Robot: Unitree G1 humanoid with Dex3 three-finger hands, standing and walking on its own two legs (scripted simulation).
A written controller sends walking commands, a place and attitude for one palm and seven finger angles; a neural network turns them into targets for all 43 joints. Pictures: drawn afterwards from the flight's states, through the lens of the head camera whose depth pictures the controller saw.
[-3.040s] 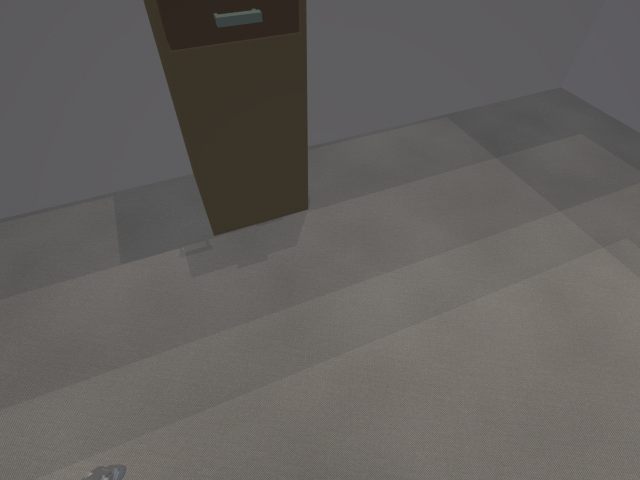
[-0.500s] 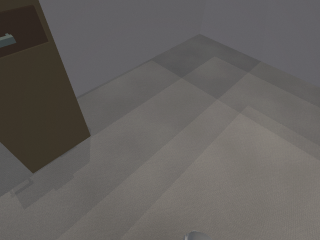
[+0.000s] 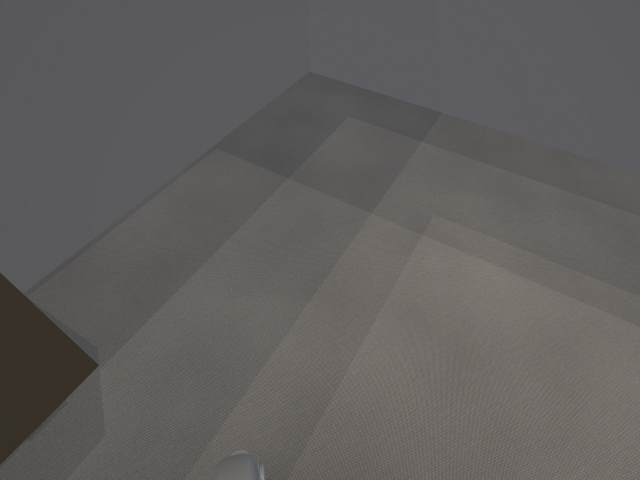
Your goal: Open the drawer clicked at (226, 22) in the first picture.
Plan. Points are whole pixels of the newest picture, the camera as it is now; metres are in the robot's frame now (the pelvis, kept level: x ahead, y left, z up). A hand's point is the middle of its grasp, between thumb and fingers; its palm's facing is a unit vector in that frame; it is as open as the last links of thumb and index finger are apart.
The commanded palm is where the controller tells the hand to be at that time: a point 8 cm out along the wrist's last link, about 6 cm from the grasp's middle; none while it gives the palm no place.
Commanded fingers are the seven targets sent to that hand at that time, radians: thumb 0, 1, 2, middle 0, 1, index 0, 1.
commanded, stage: turn to face it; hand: left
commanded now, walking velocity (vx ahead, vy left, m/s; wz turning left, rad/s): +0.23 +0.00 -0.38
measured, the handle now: out of the picture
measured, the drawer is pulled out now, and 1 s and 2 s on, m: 0.00 0.00 0.00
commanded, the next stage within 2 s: take the last steps up to it in 1.90 s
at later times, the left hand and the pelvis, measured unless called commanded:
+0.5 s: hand (178, 427) +0.22 +0.22 -0.16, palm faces +0.11 -0.98 -0.18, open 7.4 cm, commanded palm none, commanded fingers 0.00 0.90 0.90 -0.20 -0.30 -0.20 -0.30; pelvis +0.14 +0.04 +0.00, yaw +5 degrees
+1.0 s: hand out of the picture +0.10 +0.24 -0.18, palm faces +0.46 -0.85 -0.25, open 7.4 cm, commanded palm none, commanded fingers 0.00 0.90 0.90 -0.20 -0.30 -0.20 -0.30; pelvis +0.15 +0.03 -0.01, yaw +26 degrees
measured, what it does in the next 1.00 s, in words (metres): walks ahead, turning left: left foot, then right foot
